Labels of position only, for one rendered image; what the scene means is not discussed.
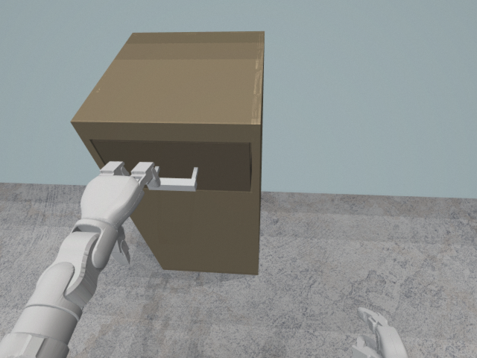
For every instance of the left robot forearm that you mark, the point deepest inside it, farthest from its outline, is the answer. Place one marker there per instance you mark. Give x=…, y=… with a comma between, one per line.
x=50, y=316

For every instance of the drawer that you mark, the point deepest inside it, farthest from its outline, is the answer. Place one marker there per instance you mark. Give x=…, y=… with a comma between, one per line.
x=225, y=166

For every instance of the cabinet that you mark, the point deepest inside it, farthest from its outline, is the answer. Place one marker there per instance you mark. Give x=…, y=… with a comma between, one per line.
x=195, y=87

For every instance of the handle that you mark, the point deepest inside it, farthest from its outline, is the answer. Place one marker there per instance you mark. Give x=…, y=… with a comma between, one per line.
x=177, y=184

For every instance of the robot left hand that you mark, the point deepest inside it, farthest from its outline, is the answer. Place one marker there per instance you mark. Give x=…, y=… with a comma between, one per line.
x=114, y=195

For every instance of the robot right hand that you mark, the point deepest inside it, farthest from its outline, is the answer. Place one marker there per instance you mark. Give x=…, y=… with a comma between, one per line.
x=388, y=343

